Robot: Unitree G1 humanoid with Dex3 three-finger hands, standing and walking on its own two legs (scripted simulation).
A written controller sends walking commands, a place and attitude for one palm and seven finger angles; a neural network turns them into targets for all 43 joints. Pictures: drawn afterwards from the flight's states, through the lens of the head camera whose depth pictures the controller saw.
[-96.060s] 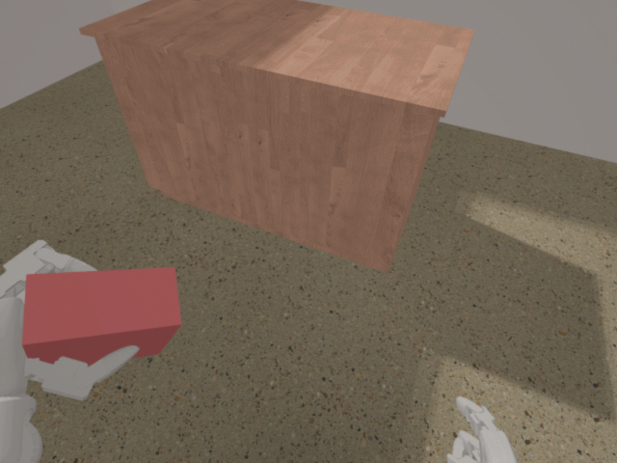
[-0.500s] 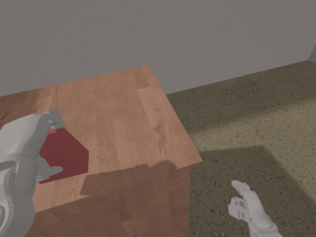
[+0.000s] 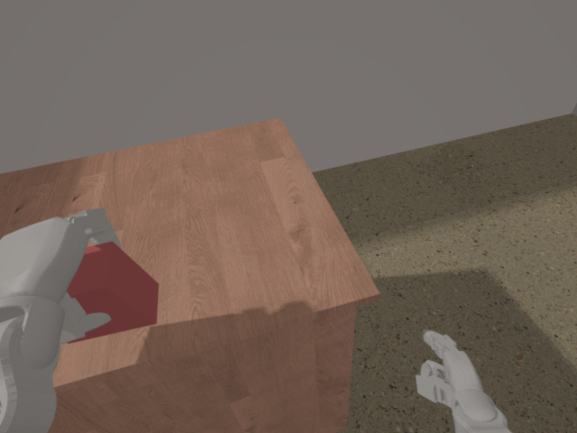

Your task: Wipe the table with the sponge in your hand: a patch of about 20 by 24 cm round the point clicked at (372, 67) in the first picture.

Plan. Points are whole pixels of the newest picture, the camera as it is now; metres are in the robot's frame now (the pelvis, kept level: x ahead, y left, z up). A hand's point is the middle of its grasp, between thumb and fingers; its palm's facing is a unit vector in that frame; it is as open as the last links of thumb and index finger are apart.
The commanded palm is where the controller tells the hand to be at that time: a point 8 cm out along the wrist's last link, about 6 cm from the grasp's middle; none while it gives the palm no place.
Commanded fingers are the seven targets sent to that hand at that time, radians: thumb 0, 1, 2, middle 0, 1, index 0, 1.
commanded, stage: bring the sponge back beside the body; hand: left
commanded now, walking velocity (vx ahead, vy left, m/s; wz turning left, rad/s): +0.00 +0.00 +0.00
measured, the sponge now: (98, 302) +0.20 +0.29 +0.13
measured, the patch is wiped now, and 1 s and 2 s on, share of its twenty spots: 1.00 1.00 1.00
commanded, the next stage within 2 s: step back with the hand held close in 0.10 s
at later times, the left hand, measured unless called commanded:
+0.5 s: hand (109, 253) +0.21 +0.24 +0.21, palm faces +0.38 -0.83 -0.42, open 9.7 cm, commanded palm +0.15 +0.29 +0.24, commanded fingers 0.00 0.10 1.30 -1.20 -1.60 -1.20 -1.60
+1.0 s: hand (9, 298) +0.14 +0.29 +0.22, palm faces +0.51 -0.77 -0.38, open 9.7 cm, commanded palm +0.09 +0.32 +0.24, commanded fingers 0.00 0.10 1.30 -1.20 -1.60 -1.20 -1.60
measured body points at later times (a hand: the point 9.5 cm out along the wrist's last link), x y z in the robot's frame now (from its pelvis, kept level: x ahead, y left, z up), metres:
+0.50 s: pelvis +0.00 +0.01 -0.01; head +0.01 +0.01 +0.44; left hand +0.19 +0.28 +0.24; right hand +0.17 -0.23 -0.09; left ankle +0.02 +0.09 -0.74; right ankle +0.02 -0.09 -0.74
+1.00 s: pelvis -0.06 +0.04 -0.01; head -0.07 +0.05 +0.44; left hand +0.11 +0.33 +0.24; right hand +0.12 -0.19 -0.09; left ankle +0.02 +0.09 -0.74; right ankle -0.06 -0.10 -0.71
